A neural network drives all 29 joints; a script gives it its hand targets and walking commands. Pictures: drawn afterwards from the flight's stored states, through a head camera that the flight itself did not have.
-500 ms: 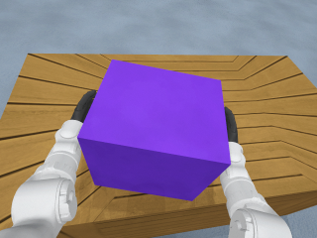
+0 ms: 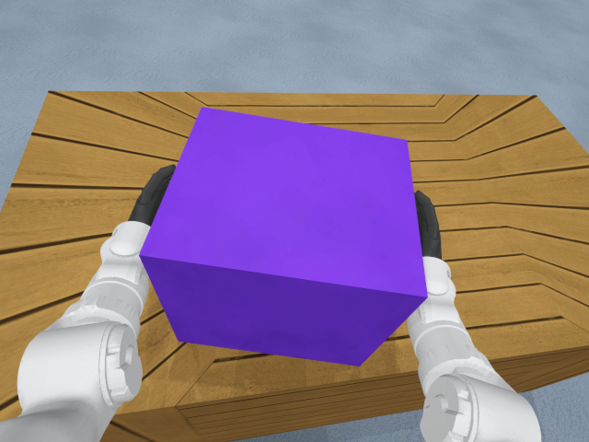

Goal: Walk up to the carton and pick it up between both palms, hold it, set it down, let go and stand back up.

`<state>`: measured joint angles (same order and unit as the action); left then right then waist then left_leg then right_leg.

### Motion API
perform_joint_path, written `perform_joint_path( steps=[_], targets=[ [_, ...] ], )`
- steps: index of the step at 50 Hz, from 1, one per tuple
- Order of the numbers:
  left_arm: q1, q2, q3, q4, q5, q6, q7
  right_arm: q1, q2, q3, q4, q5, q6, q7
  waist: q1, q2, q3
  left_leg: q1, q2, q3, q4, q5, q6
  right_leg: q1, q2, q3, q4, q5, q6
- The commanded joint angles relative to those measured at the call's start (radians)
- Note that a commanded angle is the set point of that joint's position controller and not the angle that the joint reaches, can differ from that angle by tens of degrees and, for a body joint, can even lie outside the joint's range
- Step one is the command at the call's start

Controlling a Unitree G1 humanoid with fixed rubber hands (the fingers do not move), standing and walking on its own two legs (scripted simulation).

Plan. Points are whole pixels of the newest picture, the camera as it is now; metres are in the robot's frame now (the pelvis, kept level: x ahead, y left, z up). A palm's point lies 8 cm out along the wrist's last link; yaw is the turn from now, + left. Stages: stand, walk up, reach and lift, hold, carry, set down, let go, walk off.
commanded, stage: set down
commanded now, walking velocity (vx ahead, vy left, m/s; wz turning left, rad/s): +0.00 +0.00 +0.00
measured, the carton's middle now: (286, 246) +0.41 +0.01 +0.00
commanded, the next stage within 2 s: none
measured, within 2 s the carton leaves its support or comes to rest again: neither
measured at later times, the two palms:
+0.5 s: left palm (148, 218) +0.42 +0.21 +0.04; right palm (423, 249) +0.38 -0.18 +0.05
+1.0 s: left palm (145, 220) +0.43 +0.22 +0.02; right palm (433, 258) +0.38 -0.21 +0.02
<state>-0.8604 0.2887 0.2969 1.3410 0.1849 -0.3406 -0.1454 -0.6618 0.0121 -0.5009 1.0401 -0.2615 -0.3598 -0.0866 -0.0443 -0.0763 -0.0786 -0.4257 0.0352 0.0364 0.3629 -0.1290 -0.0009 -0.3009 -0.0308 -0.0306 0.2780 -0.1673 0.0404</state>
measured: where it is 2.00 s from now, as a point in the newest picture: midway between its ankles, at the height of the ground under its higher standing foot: outside the picture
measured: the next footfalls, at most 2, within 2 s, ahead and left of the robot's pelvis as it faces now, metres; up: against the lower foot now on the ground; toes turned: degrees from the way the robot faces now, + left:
none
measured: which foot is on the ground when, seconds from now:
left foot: down 0.00-1.00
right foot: down 0.00-1.00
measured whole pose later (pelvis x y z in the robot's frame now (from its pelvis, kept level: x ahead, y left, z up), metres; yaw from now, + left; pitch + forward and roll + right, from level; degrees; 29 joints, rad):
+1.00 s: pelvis +0.00 +0.01 -0.03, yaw -2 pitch +20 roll -3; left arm -0.95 0.36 -0.09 1.57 -0.28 -0.41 -0.07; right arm -0.81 -0.18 0.09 1.38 0.38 -0.41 -0.15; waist -0.07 0.00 -0.24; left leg -0.77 0.07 0.01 0.67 -0.26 0.00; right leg -0.64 -0.01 -0.03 0.57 -0.28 0.04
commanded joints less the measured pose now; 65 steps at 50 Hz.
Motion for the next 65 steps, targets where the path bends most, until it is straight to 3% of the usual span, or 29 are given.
perform_joint_path(
  steps=[1,19,26,29,30,32,36,40,46,54,60,65],
  targets=[
    [-0.485,-0.543,-0.096,-0.086,0.043,-0.063,-0.051,-0.446,0.490,0.233,-0.006,-0.084,-0.064,0.097,-0.002,0.159,-0.368,0.325,-0.015,0.051,0.024,0.288,-0.081,0.017,0.031,-0.059,-0.009,0.162,-0.029],
    [-0.439,-0.516,-0.028,-0.067,0.097,-0.058,-0.058,-0.384,0.480,0.188,0.027,-0.123,-0.058,0.101,-0.004,0.135,-0.302,0.290,-0.014,0.050,0.008,0.216,-0.061,-0.003,0.028,-0.062,-0.009,0.117,-0.020],
    [-0.410,-0.383,-0.001,-0.076,0.089,-0.046,-0.030,-0.341,0.346,0.162,0.042,-0.095,-0.052,0.078,-0.005,0.130,-0.285,0.284,-0.015,0.052,0.004,0.185,-0.055,-0.011,0.030,-0.058,-0.003,0.095,-0.014],
    [-0.383,-0.119,-0.002,-0.096,0.010,-0.034,0.042,-0.302,0.070,0.152,0.076,0.016,-0.051,0.020,-0.007,0.139,-0.321,0.274,-0.013,0.053,0.019,0.178,-0.056,-0.026,0.040,-0.045,0.016,0.085,-0.014],
    [-0.383,-0.022,-0.050,-0.091,-0.063,-0.026,0.077,-0.315,-0.027,0.196,0.101,0.105,-0.045,-0.011,-0.013,0.147,-0.352,0.255,-0.011,0.048,0.036,0.181,-0.056,-0.038,0.048,-0.036,0.031,0.091,-0.017],
    [-0.417,0.034,-0.171,-0.048,-0.213,-0.013,0.110,-0.372,-0.078,0.307,0.159,0.267,-0.019,-0.050,-0.032,0.151,-0.396,0.201,-0.006,0.029,0.075,0.157,-0.051,-0.107,0.052,-0.028,0.057,0.070,-0.025],
    [-0.470,0.112,-0.325,0.050,-0.414,-0.067,0.116,-0.458,-0.194,0.419,0.139,0.421,-0.026,-0.080,-0.046,0.170,-0.618,0.187,-0.017,0.013,0.196,0.228,-0.071,-0.204,0.054,-0.027,0.144,0.146,-0.029],
    [-0.466,0.166,-0.381,0.084,-0.469,-0.106,0.100,-0.502,-0.286,0.509,0.153,0.543,-0.074,-0.091,-0.040,0.195,-0.764,0.229,-0.031,0.003,0.322,0.465,-0.107,-0.214,0.075,-0.045,0.233,0.374,-0.012],
    [-0.462,0.237,-0.377,0.121,-0.464,-0.109,0.081,-0.512,-0.370,0.584,0.224,0.648,-0.099,-0.066,-0.027,0.172,-0.708,0.206,-0.039,-0.002,0.374,0.499,-0.103,-0.262,0.088,-0.056,0.284,0.411,0.010],
    [-0.537,0.297,-0.470,0.094,-0.582,-0.110,0.070,-0.551,-0.435,0.669,0.163,0.764,-0.039,-0.002,-0.019,0.175,-0.719,0.183,-0.035,-0.003,0.368,0.367,-0.083,-0.361,0.081,-0.054,0.297,0.226,0.004],
    [-0.611,0.320,-0.566,0.014,-0.678,-0.058,0.064,-0.606,-0.489,0.669,0.063,0.791,0.046,0.038,-0.028,0.198,-0.758,0.190,-0.030,-0.011,0.349,0.248,-0.068,-0.427,0.072,-0.058,0.293,0.110,-0.010],
    [-0.639,0.347,-0.588,-0.018,-0.696,0.015,0.057,-0.638,-0.530,0.633,0.031,0.775,0.112,0.040,-0.044,0.194,-0.751,0.211,-0.032,-0.017,0.321,0.192,-0.056,-0.404,0.069,-0.058,0.272,0.095,-0.015]
  ],
)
